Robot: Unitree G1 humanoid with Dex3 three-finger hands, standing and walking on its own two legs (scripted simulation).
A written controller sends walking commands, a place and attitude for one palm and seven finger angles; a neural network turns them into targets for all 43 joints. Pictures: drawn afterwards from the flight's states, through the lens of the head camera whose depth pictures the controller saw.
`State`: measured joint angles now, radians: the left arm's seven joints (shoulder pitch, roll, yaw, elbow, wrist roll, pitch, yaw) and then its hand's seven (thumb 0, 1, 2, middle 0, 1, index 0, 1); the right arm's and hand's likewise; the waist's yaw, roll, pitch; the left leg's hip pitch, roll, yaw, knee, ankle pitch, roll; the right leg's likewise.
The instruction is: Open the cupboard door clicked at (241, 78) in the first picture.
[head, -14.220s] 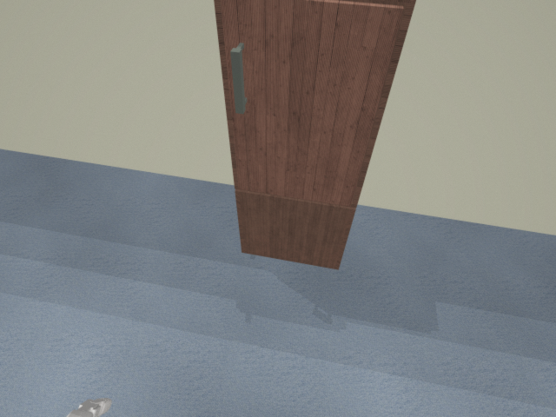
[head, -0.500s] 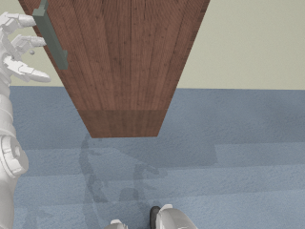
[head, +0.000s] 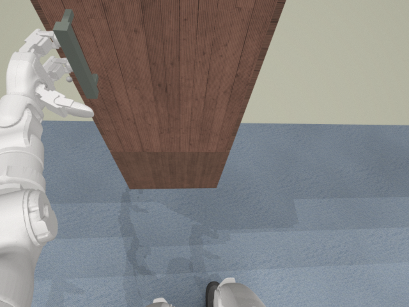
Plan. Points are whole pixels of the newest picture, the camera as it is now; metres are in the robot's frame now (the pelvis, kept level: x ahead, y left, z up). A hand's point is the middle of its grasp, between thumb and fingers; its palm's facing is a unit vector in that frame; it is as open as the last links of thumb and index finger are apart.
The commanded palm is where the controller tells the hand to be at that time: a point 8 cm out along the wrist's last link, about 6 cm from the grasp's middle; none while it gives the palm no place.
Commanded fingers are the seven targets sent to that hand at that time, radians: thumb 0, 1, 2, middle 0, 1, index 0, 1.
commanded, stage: slide the fingers in behind the handle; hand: left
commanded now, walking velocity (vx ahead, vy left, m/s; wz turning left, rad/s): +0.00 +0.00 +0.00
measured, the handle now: (81, 58) +0.56 +0.19 +0.11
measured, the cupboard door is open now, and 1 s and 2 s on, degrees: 0 1 3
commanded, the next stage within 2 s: close the thumb around the handle in 0.82 s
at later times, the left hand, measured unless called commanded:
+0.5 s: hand (90, 79) +0.51 +0.17 +0.11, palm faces -0.04 -1.00 -0.02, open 14.0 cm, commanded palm +0.48 +0.21 +0.10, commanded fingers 0.00 -0.50 0.30 -0.30 -1.20 -0.30 -1.20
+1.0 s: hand (90, 80) +0.50 +0.17 +0.11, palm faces -0.05 -1.00 -0.03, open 14.0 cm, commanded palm +0.49 +0.21 +0.10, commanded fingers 0.00 -0.22 0.42 -0.32 -1.23 -0.32 -1.23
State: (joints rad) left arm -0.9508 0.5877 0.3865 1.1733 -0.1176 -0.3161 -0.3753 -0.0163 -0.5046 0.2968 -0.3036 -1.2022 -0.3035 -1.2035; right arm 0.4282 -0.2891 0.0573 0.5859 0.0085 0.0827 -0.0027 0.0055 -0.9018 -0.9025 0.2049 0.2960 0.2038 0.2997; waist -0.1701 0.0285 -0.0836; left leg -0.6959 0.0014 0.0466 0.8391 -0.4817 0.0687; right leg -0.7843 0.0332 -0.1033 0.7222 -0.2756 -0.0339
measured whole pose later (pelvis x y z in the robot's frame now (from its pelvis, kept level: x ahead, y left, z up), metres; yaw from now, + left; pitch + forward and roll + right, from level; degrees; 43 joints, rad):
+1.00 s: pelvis -0.01 -0.01 +0.00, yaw +1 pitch +18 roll -2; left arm -0.98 0.53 0.34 1.20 -0.11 -0.35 -0.30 -0.02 -0.49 0.30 -0.30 -1.20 -0.28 -1.21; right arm 0.42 -0.30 0.05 0.61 0.01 0.05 0.00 0.01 -0.90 -0.90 0.20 0.30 0.20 0.30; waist -0.16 0.03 -0.07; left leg -0.68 0.00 0.04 0.83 -0.46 0.05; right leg -0.78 0.03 -0.10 0.73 -0.27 -0.05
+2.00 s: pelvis +0.00 -0.01 +0.00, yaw -1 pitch +18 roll -2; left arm -0.83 0.49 0.38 1.06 -0.15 -0.33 -0.32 0.00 0.74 0.79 -0.38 -1.35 -0.34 -1.35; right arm 0.43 -0.29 0.05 0.57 0.02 0.07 0.00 0.01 -0.90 -0.90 0.20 0.30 0.20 0.30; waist -0.15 0.03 -0.10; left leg -0.64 0.00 0.08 0.80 -0.47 0.06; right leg -0.76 0.04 -0.07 0.71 -0.27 -0.04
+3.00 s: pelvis -0.01 -0.06 +0.02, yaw +4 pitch +2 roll +1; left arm 0.10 -0.09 -0.24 -0.04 0.04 -0.01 0.51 0.01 0.64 0.77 -0.36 -1.33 -0.36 -1.33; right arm 0.14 -0.19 0.04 0.56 -0.03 0.10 -0.02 0.01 -0.90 -0.90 0.20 0.30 0.20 0.30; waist 0.01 0.06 -0.05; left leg -0.30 -0.01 -0.01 0.66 -0.41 0.00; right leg -0.41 0.03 -0.14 0.65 -0.29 -0.10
